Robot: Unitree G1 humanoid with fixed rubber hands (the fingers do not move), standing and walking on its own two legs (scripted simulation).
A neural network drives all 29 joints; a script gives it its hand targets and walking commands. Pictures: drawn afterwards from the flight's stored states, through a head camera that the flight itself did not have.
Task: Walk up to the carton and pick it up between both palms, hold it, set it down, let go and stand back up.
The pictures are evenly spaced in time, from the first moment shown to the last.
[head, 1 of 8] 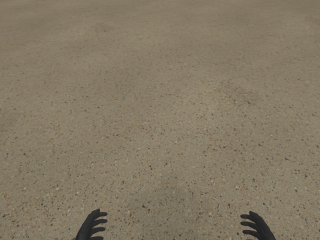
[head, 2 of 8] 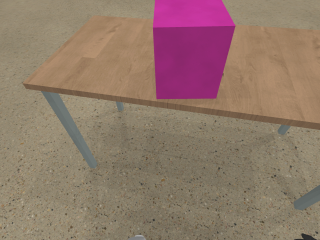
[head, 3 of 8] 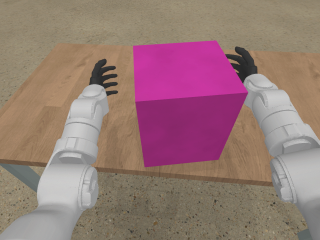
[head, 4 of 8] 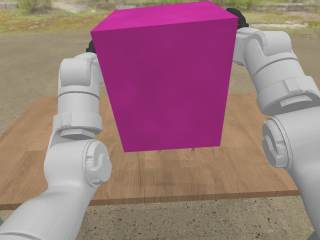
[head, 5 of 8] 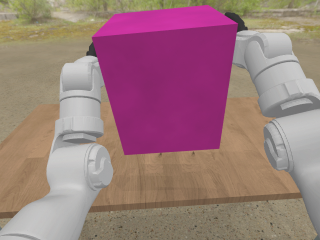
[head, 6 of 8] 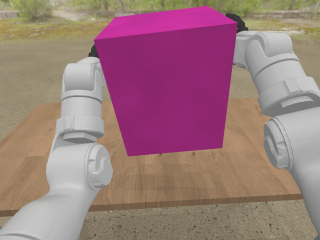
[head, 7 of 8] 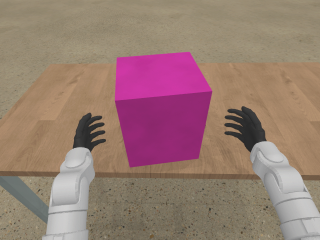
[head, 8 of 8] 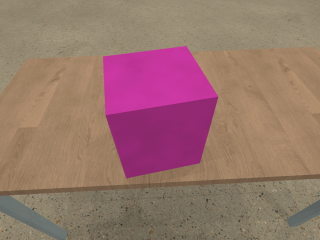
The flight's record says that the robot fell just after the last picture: no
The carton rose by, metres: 0.24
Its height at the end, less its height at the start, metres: +0.00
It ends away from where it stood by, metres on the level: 0.02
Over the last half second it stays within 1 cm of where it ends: yes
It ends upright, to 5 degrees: yes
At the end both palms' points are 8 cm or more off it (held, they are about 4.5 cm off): yes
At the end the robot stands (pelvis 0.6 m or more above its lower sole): yes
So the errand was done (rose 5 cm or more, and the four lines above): yes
